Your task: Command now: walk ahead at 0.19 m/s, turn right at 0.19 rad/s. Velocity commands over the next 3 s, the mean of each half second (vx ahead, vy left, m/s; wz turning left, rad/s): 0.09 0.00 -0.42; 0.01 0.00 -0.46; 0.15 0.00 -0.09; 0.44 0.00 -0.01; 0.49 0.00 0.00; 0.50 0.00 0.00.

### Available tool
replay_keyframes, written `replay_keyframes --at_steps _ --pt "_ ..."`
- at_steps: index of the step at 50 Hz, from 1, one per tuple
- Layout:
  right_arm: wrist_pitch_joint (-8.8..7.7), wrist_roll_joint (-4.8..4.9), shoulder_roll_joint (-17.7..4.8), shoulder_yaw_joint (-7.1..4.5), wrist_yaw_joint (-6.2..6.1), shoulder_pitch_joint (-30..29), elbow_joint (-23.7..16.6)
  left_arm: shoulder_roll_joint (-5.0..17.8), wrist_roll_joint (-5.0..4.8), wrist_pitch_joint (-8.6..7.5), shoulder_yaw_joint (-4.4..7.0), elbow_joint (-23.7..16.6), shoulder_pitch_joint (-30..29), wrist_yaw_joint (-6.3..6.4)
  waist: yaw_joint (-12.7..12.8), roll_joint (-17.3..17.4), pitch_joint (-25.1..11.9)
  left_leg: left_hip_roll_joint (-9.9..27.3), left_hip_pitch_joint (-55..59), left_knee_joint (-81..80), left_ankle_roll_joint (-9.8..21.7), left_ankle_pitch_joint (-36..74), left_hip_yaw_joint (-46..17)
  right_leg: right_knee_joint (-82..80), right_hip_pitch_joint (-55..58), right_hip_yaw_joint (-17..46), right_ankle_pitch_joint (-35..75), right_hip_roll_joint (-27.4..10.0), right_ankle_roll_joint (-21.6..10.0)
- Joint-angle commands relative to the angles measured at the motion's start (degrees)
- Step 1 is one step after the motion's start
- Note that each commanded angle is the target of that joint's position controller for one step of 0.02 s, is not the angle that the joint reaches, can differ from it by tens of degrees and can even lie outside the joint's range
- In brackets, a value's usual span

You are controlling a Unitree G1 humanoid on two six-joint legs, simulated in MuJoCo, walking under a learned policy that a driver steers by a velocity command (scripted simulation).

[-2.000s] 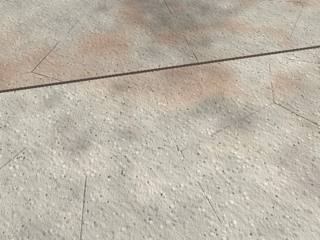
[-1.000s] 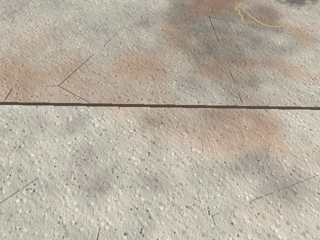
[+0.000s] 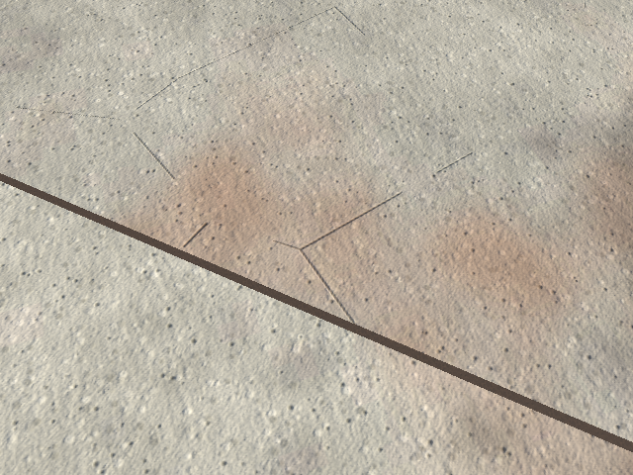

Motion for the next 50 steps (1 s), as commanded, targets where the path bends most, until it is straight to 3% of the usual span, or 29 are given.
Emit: replay_keyframes --at_steps 1,3,7,13,15,16,17,18,19,20,21,22,23,25,29,35,38,39,40,41,42,43,44,45,48,50 --pt "-1.76 -0.99 -6.32 -1.91 -0.45 -0.71 -1.42 2.7 0.34 2.0 1.12 -0.73 7.33 1.04 2.05 6.79 -9.8 15.26 6.58 -10.81 10.85 35.69 -6.3 -1.21 0.98 1.48 6.52 -1.55 0.97" --pt "-1.83 -0.85 -7.5 -2.27 -1.43 -2.26 -0.7 2.71 0.86 2.55 1.26 -2.85 4.24 1.37 2.12 7.41 -7.93 15.45 6.18 -12.26 10.79 33.56 -3.32 -6.51 -1.18 1.3 10.41 -1.73 1.37" --pt "-0.3 -0.32 -8.86 -2.71 -3.38 -1.75 0.88 2.29 1.09 2.87 1.05 -6.21 -1.38 0.24 -0.06 7.04 -7.15 15.6 8.99 -13.27 10.09 25.7 0.59 -16.57 -1.21 -0.53 17.88 -2.06 0.92" --pt "2.34 1.31 -10.89 -3.62 -3.8 -0.77 2.51 3.49 1.02 4.22 1.95 -10.85 -5.84 -1.67 -1.52 6.85 -5.42 19.25 15.32 -7.59 8.66 21.53 0.39 -24.05 -2.24 -3.52 10.46 -0.59 -1.73" --pt "3.05 2.19 -11.29 -3.88 -4.07 -1.47 2.54 3.25 0.83 4.28 2.24 -11.49 -4.66 -2.29 -0.34 6.63 -5.84 18.98 16.5 -2.4 6.41 23.43 1.19 -30.32 0.94 -5.54 11.9 1.06 -3.5" --pt "3.32 2.52 -10.85 -3.88 -4.21 -0.79 2.98 3.89 0.96 4.08 2.67 -11.25 -2.6 -2.26 0.77 5.47 -6.84 17.02 15.4 2.72 3.97 24.08 3.07 -36.18 6.03 -6.15 17.89 2.64 -4.92" --pt "3.24 1.78 -9.77 -3.75 -4.09 2.46 3.74 8.04 1.23 3.82 4.17 -10.89 0.85 -1.5 1.28 -0.64 -9.71 12.31 11.51 12.73 -0.22 18.98 6.01 -40.6 14.8 -1.02 35.47 1.32 -7.58" --pt "2.66 -0.82 -7.12 -2.83 -3.7 1.32 1.04 15.57 1.89 3.78 5.96 -11.48 3.52 -0.19 0.31 -15.15 -12.03 3.89 -6.33 30.74 -5.86 -8.85 8.53 -38.85 27.72 18.16 63.82 -11.85 -16.25" --pt "2.32 -0.76 -6.24 -2.34 -3.27 -2.17 -0.52 13.96 3.01 3.3 5.06 -12.08 4.81 -0.44 2.48 -14.6 -18.55 -2.58 -15.64 42.93 -7.15 -33.28 -2.17 -41.74 32.13 30.2 62.83 -18.96 -26.38" --pt "2.32 0.75 -8.33 -2.91 -2.77 -3.75 -0.31 11.73 2.57 2.48 4.35 -12.81 3.11 -0.95 2.91 -7.39 -17.65 -0.35 -17.87 46.92 -6.34 -31.73 -7.59 -42.73 30.75 25.76 58.17 -17.01 -25.05" --pt "2.42 1.7 -8.08 -2.98 -2.87 -4.36 -0.11 10.17 1.74 1.9 4.09 -13.29 -0.11 -0.67 1.37 -4.73 -14.32 1.04 -19.41 45.76 -5.56 -26.8 -8.32 -42.55 27.94 20.65 51.61 -13.48 -21.41" --pt "2.66 1.26 -8.23 -3.18 -3.43 -4.28 0.54 8.93 0.83 1.93 3.81 -13.7 -2.64 -0.31 0.25 -1.8 -11.67 2.01 -19.87 42.16 -5.64 -22.6 -8.31 -43.24 24.87 17.94 46.01 -11.11 -18.49" --pt "2.97 0.7 -9.37 -3.64 -3.99 -4.41 0.64 7.92 0.4 2.25 3.45 -14.15 -4.57 0.3 -0.77 -2.28 -10.84 2.61 -17.83 39.05 -5.84 -19.39 -8.56 -44.14 21.87 16.45 42.38 -9.65 -17.02" --pt "3.16 0.76 -8.11 -3.47 -4.05 -3.13 0.91 8.55 1.18 2.9 3.57 -14.76 -4.93 0.95 -1.78 -4.21 -11.34 1.01 -13.84 35.68 -6.64 -16.02 -7.95 -44.81 18.85 15.51 42.0 -7.79 -16.66" --pt "3.01 1.07 -6.39 -2.8 -4.12 -3.74 1.05 10.01 0.93 3.49 4.15 -15.2 -4.36 1.81 -0.98 -4.94 -11.91 -0.3 -10.35 24.36 -8.08 -12.56 -8.44 -44.67 17.89 16.18 36.28 -6.36 -15.96" --pt "2.16 1.53 -7.66 -3.0 -2.99 -3.75 0.95 9.89 1.13 4.58 4.04 -16.32 -5.91 1.65 -0.15 -8.16 -9.99 -1.8 -3.73 13.04 -7.48 -11.54 -9.02 -44.49 14.19 22.5 25.24 -4.99 -14.72" --pt "1.02 1.61 -8.01 -3.34 -2.05 0.72 2.12 9.26 0.47 5.3 3.61 -17.31 -7.89 1.94 -2.92 -8.26 -10.0 -2.04 4.13 -1.37 -5.58 -4.24 -7.84 -40.74 13.22 24.31 26.35 -2.65 -12.05" --pt "0.87 1.16 -9.82 -3.85 -1.96 2.87 2.81 7.74 0.53 5.51 3.08 -17.45 -6.82 2.2 -3.13 -6.14 -10.65 1.98 9.53 -5.78 -4.0 0.87 -9.81 -37.48 10.5 22.19 21.34 -0.42 -9.34" --pt "1.18 0.06 -13.8 -4.53 -2.3 3.02 2.32 4.14 1.35 5.5 2.09 -17.36 -3.55 2.12 -0.65 6.14 -11.66 14.42 15.26 -8.3 0.55 7.27 -21.51 -25.34 3.59 14.22 5.6 6.0 -5.82" --pt "1.51 -2.05 -15.78 -4.59 -2.17 1.51 1.98 5.86 1.12 4.78 2.7 -19.5 -4.16 2.05 0.5 18.68 -8.04 22.6 11.63 -10.44 11.19 14.42 -35.04 -14.57 -6.37 6.98 -11.26 12.49 -3.15" --pt "1.21 -1.77 -12.88 -3.84 -2.35 -1.51 0.32 9.99 1.54 4.29 3.82 -18.07 -1.99 1.87 0.87 14.51 -7.85 24.05 10.21 -10.19 14.5 14.5 -33.88 -3.15 -6.68 9.29 -10.29 9.2 -1.63" --pt "1.2 -0.93 -10.03 -3.11 -2.58 -4.3 -0.42 11.45 0.96 4.44 4.61 -16.26 -0.92 1.69 1.52 10.6 -6.87 19.96 9.65 -8.92 11.91 14.0 -26.48 0.92 -6.61 9.01 -6.18 8.88 -0.8" --pt "1.3 -0.08 -9.16 -2.85 -2.62 -5.16 -0.59 9.94 1.03 4.97 4.49 -14.81 -0.27 1.96 1.6 8.62 -6.06 16.03 9.81 -8.03 8.98 12.01 -21.4 2.18 -6.59 8.3 -3.31 8.69 0.25" --pt "1.35 0.8 -8.79 -2.61 -2.74 -4.62 -0.19 8.5 1.36 5.35 4.08 -14.79 -0.77 2.17 0.74 8.68 -5.37 15.03 10.64 -7.61 8.4 12.92 -19.74 2.94 -7.63 8.44 -0.76 8.58 1.22" --pt "1.98 0.68 -8.23 -2.09 -3.27 -1.43 1.34 4.43 0.78 5.31 2.45 -15.98 -3.53 1.8 -1.01 10.2 -6.14 12.57 12.92 -7.07 8.66 16.37 -14.55 -5.86 -4.59 5.13 1.82 7.63 2.77" --pt "2.36 0.62 -8.75 -2.06 -3.38 -1.37 1.81 2.5 1.17 5.12 1.31 -16.59 -5.35 1.51 -2.03 11.69 -7.29 12.08 13.33 -6.32 8.32 16.34 -12.84 -16.72 1.18 2.4 1.48 5.2 2.97"
Next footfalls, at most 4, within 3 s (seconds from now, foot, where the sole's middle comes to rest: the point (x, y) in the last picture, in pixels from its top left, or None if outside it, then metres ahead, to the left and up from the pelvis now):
0.34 right None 0.16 -0.14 -0.78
0.78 left None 0.24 0.08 -0.78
1.12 right None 0.09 -0.14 -0.78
1.48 left None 0.29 0.03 -0.78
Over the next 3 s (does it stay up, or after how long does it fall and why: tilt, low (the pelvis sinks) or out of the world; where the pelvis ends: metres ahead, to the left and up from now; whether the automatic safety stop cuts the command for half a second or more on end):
stays up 0.90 -0.44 -0.01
